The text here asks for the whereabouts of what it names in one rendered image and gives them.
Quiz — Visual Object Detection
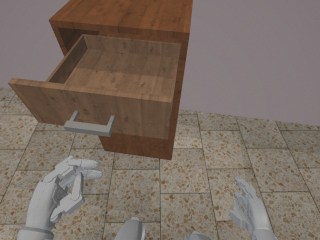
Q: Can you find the robot right forearm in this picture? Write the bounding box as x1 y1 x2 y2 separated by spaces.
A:
251 229 278 240

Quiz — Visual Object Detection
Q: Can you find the drawer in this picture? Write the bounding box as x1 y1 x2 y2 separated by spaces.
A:
8 34 181 140

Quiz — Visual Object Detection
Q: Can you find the left robot hand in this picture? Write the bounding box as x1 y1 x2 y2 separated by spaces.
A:
25 156 103 231

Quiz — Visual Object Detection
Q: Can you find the right robot hand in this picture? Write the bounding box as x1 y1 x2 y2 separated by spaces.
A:
230 176 271 235

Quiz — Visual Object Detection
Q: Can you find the cabinet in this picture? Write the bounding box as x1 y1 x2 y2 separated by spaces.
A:
49 0 193 160

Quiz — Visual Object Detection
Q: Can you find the handle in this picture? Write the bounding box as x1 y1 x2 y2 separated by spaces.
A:
63 110 116 137

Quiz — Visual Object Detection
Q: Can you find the robot left forearm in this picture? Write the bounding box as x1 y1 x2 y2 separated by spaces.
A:
17 227 54 240

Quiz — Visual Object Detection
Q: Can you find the left robot thigh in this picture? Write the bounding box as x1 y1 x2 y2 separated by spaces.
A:
114 219 146 240

